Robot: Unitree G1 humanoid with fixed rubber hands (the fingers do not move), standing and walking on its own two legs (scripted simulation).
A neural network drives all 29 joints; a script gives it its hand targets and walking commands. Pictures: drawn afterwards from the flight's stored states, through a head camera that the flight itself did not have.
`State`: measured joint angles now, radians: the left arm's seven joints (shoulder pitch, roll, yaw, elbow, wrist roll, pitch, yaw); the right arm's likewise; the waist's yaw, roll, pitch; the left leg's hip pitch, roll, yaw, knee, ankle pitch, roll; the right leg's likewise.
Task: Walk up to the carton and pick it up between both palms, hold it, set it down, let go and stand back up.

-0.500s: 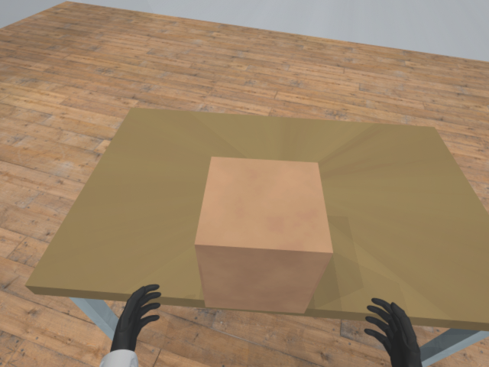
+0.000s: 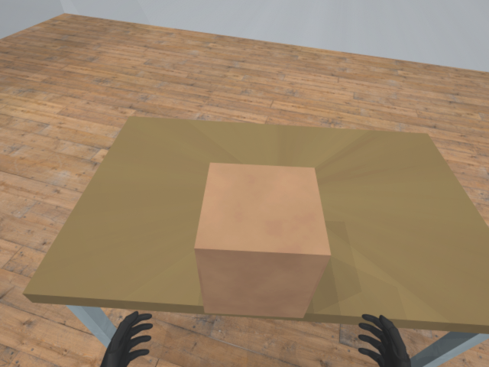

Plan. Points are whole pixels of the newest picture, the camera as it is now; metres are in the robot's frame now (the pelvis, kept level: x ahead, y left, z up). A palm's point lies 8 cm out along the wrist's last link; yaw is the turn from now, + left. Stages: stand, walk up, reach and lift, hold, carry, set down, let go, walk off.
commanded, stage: set down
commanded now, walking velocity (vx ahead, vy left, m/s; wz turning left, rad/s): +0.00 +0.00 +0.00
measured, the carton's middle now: (257, 242) +0.38 -0.02 -0.04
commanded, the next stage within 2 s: let go in 1.00 s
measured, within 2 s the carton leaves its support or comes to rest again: neither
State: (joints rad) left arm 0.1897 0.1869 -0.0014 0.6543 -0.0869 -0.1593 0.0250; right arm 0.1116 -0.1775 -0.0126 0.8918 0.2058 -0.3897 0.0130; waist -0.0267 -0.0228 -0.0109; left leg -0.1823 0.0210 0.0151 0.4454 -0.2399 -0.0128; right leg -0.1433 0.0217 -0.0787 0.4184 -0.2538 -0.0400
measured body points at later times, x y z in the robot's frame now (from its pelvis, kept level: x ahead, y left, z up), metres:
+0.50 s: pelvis -0.01 +0.00 +0.00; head -0.02 +0.01 +0.45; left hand +0.17 +0.22 -0.09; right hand +0.15 -0.23 -0.09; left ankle +0.00 +0.12 -0.74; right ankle -0.02 -0.09 -0.74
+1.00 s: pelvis -0.01 +0.00 +0.00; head -0.02 +0.01 +0.45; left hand +0.17 +0.22 -0.09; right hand +0.15 -0.23 -0.09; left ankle +0.00 +0.12 -0.74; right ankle -0.02 -0.09 -0.74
